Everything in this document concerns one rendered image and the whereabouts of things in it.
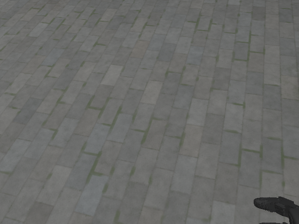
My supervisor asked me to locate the robot right hand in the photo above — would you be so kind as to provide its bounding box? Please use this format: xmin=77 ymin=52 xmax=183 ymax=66
xmin=253 ymin=196 xmax=299 ymax=224

